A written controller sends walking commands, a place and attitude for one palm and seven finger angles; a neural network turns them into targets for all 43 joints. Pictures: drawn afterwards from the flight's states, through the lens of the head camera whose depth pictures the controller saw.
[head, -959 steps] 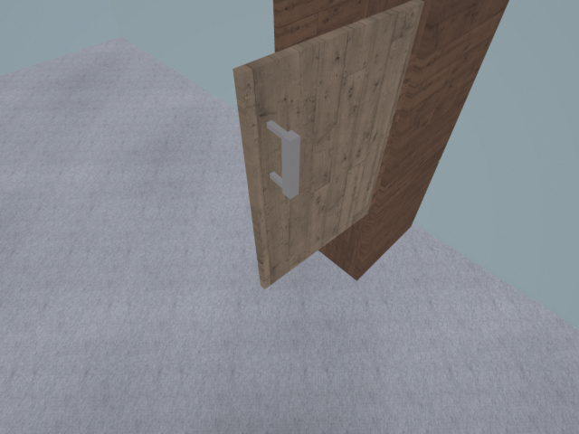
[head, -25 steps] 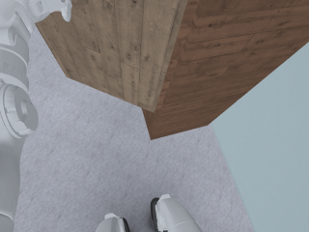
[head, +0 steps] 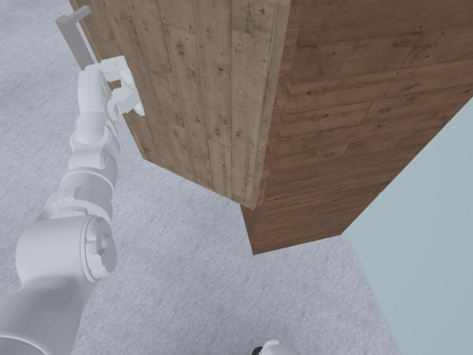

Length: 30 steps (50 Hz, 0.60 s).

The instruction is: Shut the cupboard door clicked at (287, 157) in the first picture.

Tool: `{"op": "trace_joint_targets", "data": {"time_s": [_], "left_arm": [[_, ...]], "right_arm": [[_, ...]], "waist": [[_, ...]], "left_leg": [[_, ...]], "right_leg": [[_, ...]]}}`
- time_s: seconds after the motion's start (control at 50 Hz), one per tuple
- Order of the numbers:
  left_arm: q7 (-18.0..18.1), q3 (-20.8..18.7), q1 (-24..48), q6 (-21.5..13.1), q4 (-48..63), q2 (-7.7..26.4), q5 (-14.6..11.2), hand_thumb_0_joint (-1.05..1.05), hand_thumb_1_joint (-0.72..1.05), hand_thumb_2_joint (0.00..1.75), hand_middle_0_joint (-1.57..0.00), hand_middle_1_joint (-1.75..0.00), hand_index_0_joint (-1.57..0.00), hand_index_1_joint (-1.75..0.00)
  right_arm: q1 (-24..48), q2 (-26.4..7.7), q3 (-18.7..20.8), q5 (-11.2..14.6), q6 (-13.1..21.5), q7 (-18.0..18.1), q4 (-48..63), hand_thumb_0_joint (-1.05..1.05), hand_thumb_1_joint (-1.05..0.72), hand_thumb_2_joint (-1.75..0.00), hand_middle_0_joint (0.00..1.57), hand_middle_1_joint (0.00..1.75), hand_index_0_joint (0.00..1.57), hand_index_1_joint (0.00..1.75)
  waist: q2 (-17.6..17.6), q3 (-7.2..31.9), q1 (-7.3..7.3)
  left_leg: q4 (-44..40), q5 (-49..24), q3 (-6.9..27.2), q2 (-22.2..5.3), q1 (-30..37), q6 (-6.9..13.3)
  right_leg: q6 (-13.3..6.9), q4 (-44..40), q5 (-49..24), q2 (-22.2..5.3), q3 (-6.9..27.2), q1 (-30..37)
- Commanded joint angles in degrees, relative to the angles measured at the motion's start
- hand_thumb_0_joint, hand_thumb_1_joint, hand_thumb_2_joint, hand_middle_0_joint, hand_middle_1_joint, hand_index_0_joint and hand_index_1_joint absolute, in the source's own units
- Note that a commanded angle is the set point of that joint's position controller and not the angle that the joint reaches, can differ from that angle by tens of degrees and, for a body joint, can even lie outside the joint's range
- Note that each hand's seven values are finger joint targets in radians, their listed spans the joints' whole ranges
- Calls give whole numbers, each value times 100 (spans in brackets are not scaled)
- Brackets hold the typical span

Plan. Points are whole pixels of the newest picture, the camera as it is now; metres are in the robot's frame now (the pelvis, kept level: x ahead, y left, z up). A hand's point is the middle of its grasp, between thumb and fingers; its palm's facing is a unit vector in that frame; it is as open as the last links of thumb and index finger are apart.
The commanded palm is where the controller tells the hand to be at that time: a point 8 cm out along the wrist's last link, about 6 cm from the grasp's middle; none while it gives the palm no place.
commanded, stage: pull the fist back off the door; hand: left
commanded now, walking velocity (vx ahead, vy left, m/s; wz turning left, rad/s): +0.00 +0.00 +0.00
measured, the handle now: (88, 46) +0.67 +0.22 +0.12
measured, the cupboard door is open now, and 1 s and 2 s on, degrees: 50 50 50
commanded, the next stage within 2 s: draw the hand back to the body in 0.34 s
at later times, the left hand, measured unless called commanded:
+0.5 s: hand (135, 117) +0.47 +0.12 +0.12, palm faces +0.05 -1.00 -0.03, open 3.1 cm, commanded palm +0.43 +0.17 +0.12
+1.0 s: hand (54, 193) +0.33 +0.19 +0.16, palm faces +0.08 -0.99 -0.06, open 3.1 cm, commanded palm +0.28 +0.24 +0.16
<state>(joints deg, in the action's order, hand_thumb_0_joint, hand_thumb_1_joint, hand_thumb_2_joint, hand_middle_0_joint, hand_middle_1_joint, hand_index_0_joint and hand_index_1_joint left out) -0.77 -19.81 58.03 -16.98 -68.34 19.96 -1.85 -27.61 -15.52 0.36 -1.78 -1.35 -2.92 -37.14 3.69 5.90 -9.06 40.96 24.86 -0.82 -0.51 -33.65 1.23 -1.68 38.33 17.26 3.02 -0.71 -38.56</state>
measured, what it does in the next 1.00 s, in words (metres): stands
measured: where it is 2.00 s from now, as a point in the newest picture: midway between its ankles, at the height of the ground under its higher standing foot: outside the picture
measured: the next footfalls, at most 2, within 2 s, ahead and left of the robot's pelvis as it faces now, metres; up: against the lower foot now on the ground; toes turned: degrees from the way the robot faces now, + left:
none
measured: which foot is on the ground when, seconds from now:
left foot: down 0.00-1.00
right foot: down 0.00-1.00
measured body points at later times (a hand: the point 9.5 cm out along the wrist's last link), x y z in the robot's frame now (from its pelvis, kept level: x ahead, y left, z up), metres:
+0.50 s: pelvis -0.04 +0.01 +0.00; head +0.04 +0.00 +0.44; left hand +0.46 +0.17 +0.13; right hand -0.02 -0.25 -0.13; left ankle -0.06 +0.10 -0.71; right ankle +0.00 -0.10 -0.71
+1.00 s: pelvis -0.03 +0.01 +0.02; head -0.03 -0.01 +0.47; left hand +0.32 +0.24 +0.16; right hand +0.13 -0.24 -0.08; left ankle -0.06 +0.10 -0.71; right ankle +0.00 -0.10 -0.71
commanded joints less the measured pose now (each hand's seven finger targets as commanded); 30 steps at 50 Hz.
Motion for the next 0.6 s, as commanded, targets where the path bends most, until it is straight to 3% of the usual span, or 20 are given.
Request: {"op": "trace_joint_targets", "data": {"time_s": [0.0,0.02,0.06,0.08,0.12,0.14,0.16,0.18,0.2,0.26,0.28,0.32,0.34,0.38,0.4,0.44,0.46,0.52,0.58], "left_arm": [[-53,483,2658,-466,1620,544,-159,0,90,90,-130,-150,-130,-150],[-29,512,2754,-511,1622,480,-175,0,90,90,-130,-150,-130,-150],[50,386,2896,-531,1437,652,-227,0,90,90,-130,-150,-130,-150],[85,384,3075,-569,1489,694,-222,0,90,90,-130,-150,-130,-150],[126,461,3152,-684,1654,672,-160,0,90,90,-130,-150,-130,-150],[147,524,3211,-725,1653,651,-133,0,90,90,-130,-150,-130,-150],[160,579,3125,-733,1593,534,-146,0,90,90,-130,-150,-130,-150],[179,488,3005,-741,1517,645,-141,0,90,90,-130,-150,-130,-150],[171,608,2906,-725,1402,471,-169,0,90,90,-130,-150,-130,-150],[186,401,2640,-650,1214,661,-213,0,90,90,-130,-150,-130,-150],[187,484,2756,-627,1206,604,-189,0,90,90,-130,-150,-130,-150],[223,539,3009,-650,1185,569,-175,0,90,90,-130,-150,-130,-150],[254,305,2954,-661,1089,830,-159,0,90,90,-130,-150,-130,-150],[236,526,3040,-658,987,599,-166,0,90,90,-130,-150,-130,-150],[260,366,3134,-700,932,791,-152,0,90,90,-130,-150,-130,-150],[248,310,3150,-780,1106,866,-146,0,90,90,-130,-150,-130,-150],[222,174,2735,-787,1091,942,-154,0,90,90,-130,-150,-130,-150],[49,58,1873,-768,1343,999,-219,0,90,90,-130,-150,-130,-150],[-114,77,1289,-606,2073,978,-340,0,90,90,-130,-150,-130,-150]], "right_arm": [[-769,-747,327,104,132,135,252,0,-90,-90,20,30,20,30],[-710,-746,323,100,163,140,188,0,-90,-90,20,30,20,30],[-616,-797,309,111,207,190,129,0,-90,-90,20,30,20,30],[-560,-795,303,106,242,210,113,0,-90,-90,20,30,20,30],[-443,-773,283,123,327,246,114,0,-90,-90,20,30,20,30],[-412,-773,269,117,353,255,79,0,-90,-90,20,30,20,30],[-369,-767,264,113,390,253,92,0,-90,-90,20,30,20,30],[-325,-786,264,121,407,261,88,0,-90,-90,20,30,20,30],[-333,-793,246,124,416,274,90,0,-90,-90,20,30,20,30],[-242,-832,231,132,439,285,140,0,-90,-90,20,30,20,30],[-198,-810,214,137,445,285,143,0,-90,-90,20,30,20,30],[-206,-831,209,136,471,297,128,0,-90,-90,20,30,20,30],[-235,-860,214,123,486,307,122,0,-90,-90,20,30,20,30],[-197,-841,185,120,516,309,136,0,-90,-90,20,30,20,30],[-274,-871,202,110,533,321,99,0,-90,-90,20,30,20,30],[-276,-884,213,92,569,314,107,0,-90,-90,20,30,20,30],[-274,-880,221,91,575,308,165,0,-90,-90,20,30,20,30],[-212,-853,223,131,542,300,324,0,-90,-90,20,30,20,30],[-72,-827,247,213,483,327,515,0,-90,-90,20,30,20,30]], "waist": [[17,2227,-139],[45,2167,-146],[-352,1990,-215],[-336,2053,-220],[83,2284,-136],[98,2311,-169],[15,2275,-142],[13,2257,-95],[-34,2193,-117],[-352,2155,-17],[-238,2011,-51],[-349,1908,-153],[-379,1934,-72],[-413,1820,-176],[-491,1838,-192],[-241,2211,-127],[-212,2384,46],[-202,2482,305],[-388,2434,456]], "left_leg": [[-156,-2897,-13,130,926,33],[-147,-2730,45,127,1012,20],[-203,-2134,67,145,761,37],[-232,-1944,64,163,706,38],[-226,-1935,119,187,936,10],[-225,-1982,167,170,997,-9],[-220,-1970,180,177,995,-10],[-229,-1921,184,172,953,-26],[-260,-1974,227,162,1010,-37],[-317,-1824,186,172,730,-21],[-337,-1698,173,176,659,-25],[-351,-1538,223,165,648,-15],[-353,-1452,228,171,568,-19],[-356,-1266,199,188,427,-3],[-351,-1265,247,174,447,-3],[-304,-1447,267,171,635,-32],[-304,-1578,243,176,691,-47],[-386,-1918,161,152,746,-66],[-536,-2065,87,125,768,-28]], "right_leg": [[75,-78,-3073,-102,-44,1923],[75,-98,-2811,-84,-52,1714],[92,-172,-2360,-97,-26,1668],[93,-172,-2247,-116,1,1731],[50,-109,-2098,-137,0,1651],[42,-70,-2062,-144,-26,1581],[41,-66,-2012,-135,-38,1536],[31,-55,-1950,-145,-37,1541],[22,-45,-1915,-135,-79,1460],[35,-62,-1892,-146,-51,1659],[37,-81,-1810,-155,-43,1592],[49,-101,-1603,-151,-54,1426],[38,-97,-1522,-154,-42,1483],[51,-134,-1420,-159,-13,1437],[47,-107,-1365,-158,-39,1409],[31,-38,-1444,-160,-27,1404],[8,-3,-1538,-148,-29,1541],[-6,-7,-1821,-144,-57,1883],[-8,-102,-2058,-117,-60,2301]]}}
